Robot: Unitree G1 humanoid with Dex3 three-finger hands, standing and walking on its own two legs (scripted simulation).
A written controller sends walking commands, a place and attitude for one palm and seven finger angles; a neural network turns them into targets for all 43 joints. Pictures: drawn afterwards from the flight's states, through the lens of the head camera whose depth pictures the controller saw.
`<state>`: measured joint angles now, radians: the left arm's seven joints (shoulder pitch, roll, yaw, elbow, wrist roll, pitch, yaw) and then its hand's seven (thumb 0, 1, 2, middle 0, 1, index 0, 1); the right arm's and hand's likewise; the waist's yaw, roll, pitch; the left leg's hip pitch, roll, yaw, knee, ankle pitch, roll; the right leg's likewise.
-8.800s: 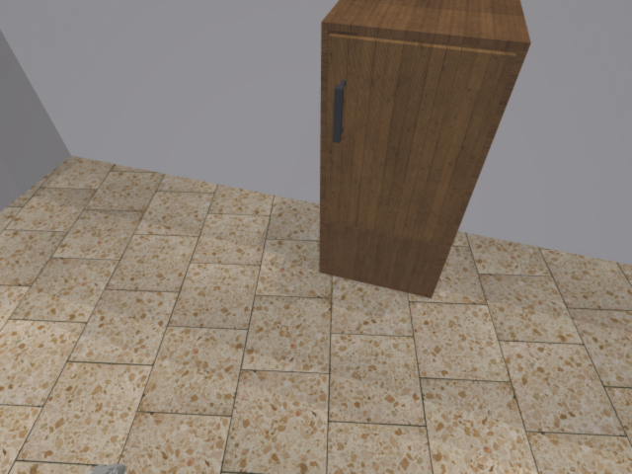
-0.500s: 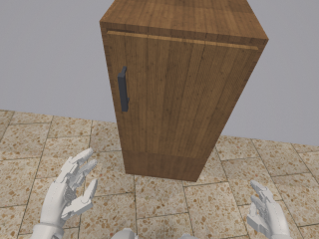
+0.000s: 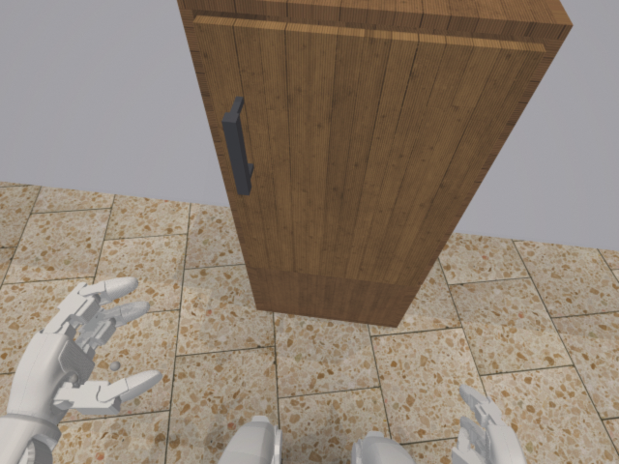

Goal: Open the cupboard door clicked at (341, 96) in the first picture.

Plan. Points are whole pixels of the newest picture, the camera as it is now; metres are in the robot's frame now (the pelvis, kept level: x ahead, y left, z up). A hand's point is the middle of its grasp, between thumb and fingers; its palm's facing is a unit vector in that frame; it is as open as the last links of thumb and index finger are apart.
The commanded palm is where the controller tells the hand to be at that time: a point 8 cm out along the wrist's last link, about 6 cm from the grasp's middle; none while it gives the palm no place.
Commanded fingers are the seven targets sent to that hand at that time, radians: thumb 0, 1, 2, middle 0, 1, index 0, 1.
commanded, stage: raise the hand with hooked fingers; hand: left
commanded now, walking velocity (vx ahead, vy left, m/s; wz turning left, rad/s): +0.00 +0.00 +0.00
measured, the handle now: (241, 148) +0.54 +0.14 +0.07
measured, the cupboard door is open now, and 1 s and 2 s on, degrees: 0 0 0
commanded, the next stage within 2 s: move the hooked fingers beside the handle in 1.24 s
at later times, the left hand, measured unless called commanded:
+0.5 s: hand (71, 329) +0.25 +0.28 +0.07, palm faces -0.03 -1.00 -0.07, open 13.8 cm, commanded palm +0.23 +0.33 +0.07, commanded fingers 0.00 -0.50 0.30 -0.30 -1.20 -0.30 -1.20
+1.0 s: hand (70, 290) +0.29 +0.29 +0.08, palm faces -0.06 -1.00 -0.05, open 14.0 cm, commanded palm +0.27 +0.34 +0.08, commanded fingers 0.00 -0.50 0.30 -0.30 -1.20 -0.30 -1.20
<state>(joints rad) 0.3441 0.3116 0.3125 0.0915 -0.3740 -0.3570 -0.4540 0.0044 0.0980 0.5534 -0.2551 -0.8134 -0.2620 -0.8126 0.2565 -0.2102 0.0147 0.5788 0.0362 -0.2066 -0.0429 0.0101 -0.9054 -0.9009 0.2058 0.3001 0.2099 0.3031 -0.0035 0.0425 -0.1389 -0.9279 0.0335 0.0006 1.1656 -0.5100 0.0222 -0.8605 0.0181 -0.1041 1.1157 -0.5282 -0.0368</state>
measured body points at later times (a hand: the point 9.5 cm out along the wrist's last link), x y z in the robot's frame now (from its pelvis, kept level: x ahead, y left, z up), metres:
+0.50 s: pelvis +0.00 +0.03 +0.02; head +0.06 +0.04 +0.46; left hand +0.25 +0.33 +0.07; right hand +0.18 -0.21 -0.05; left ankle +0.03 +0.10 -0.65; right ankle +0.01 -0.10 -0.65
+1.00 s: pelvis +0.00 +0.02 +0.02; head +0.07 +0.04 +0.47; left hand +0.29 +0.35 +0.08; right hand +0.15 -0.24 -0.05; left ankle +0.03 +0.10 -0.65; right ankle +0.01 -0.10 -0.65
